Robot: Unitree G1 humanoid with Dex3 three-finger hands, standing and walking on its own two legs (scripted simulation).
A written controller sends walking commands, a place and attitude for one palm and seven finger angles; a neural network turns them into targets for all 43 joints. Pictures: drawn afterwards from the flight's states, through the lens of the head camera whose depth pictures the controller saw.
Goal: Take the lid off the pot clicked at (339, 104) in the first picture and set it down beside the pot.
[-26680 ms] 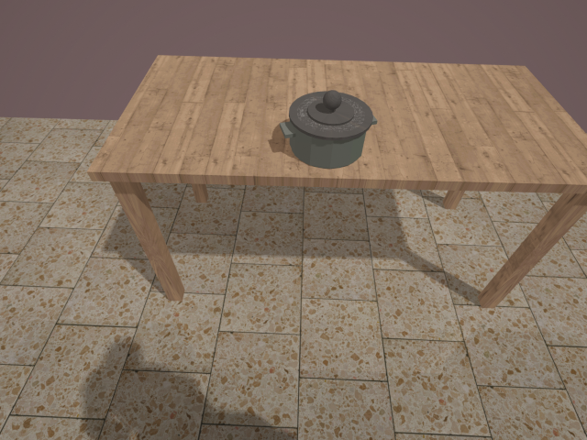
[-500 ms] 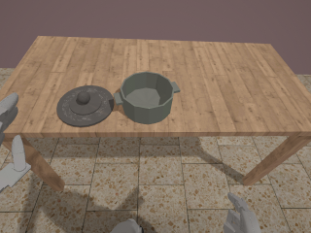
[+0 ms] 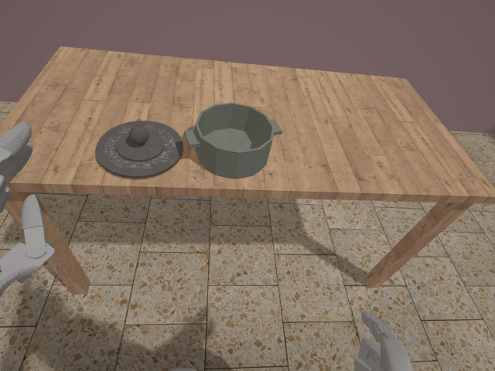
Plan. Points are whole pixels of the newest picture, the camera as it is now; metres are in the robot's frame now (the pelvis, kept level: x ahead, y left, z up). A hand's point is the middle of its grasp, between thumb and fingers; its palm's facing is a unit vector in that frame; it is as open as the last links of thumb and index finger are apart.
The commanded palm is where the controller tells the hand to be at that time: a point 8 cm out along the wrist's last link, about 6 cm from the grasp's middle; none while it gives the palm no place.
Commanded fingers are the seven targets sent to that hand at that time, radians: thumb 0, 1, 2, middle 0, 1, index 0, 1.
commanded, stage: step back with the hand held close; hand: left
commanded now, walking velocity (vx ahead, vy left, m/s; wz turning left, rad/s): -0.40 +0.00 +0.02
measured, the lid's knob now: (139, 135) +0.62 +0.28 -0.02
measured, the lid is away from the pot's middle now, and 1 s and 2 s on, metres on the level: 0.23 0.23 0.23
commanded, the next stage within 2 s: stop stepping back and stand still in 0.02 s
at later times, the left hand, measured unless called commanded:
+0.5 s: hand out of the picture +0.08 +0.25 +0.19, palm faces +0.35 -0.84 -0.42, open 7.4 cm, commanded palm +0.03 +0.29 +0.20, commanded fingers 0.00 0.90 0.90 -0.20 -0.30 -0.20 -0.30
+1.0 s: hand out of the picture +0.09 +0.29 +0.09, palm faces +0.29 -0.87 -0.40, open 7.4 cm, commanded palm none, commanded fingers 0.00 0.90 0.90 -0.20 -0.30 -0.20 -0.30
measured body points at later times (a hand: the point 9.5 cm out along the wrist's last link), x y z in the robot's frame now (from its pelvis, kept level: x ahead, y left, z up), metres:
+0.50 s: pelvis -0.11 +0.01 +0.01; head -0.13 +0.04 +0.46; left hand +0.06 +0.30 +0.22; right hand +0.01 -0.24 -0.06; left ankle -0.12 +0.10 -0.67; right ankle -0.13 -0.12 -0.71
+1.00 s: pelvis -0.12 +0.04 +0.01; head -0.13 +0.05 +0.46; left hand +0.07 +0.33 +0.11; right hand +0.02 -0.21 -0.08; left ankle -0.12 +0.12 -0.71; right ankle -0.12 -0.09 -0.70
